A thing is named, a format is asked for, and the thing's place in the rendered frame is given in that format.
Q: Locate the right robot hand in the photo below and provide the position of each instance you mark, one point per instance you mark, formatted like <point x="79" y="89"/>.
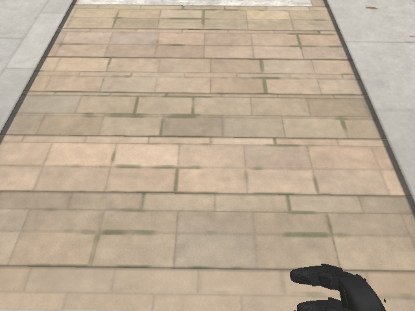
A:
<point x="355" y="293"/>

